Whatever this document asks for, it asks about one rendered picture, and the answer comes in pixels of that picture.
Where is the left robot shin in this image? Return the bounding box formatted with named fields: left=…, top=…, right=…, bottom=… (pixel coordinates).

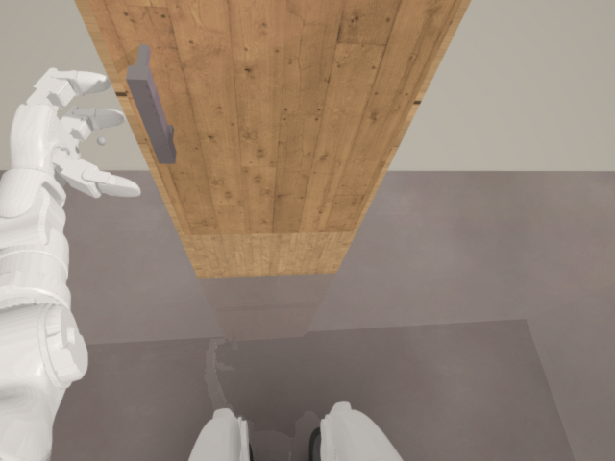
left=212, top=408, right=235, bottom=419

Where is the cupboard door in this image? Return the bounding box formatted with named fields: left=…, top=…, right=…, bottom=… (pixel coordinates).
left=87, top=0, right=462, bottom=235

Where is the robot left thigh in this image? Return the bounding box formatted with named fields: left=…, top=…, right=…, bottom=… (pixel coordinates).
left=188, top=416, right=250, bottom=461

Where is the robot left forearm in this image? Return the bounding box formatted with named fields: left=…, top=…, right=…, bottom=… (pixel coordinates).
left=0, top=168, right=71, bottom=314

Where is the left robot upper arm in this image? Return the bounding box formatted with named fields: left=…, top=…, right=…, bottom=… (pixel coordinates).
left=0, top=303, right=88, bottom=461

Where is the handle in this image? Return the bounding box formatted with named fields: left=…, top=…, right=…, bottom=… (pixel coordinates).
left=126, top=44, right=177, bottom=164

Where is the robot left hand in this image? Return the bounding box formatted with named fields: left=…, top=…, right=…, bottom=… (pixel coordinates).
left=10, top=67, right=140, bottom=198

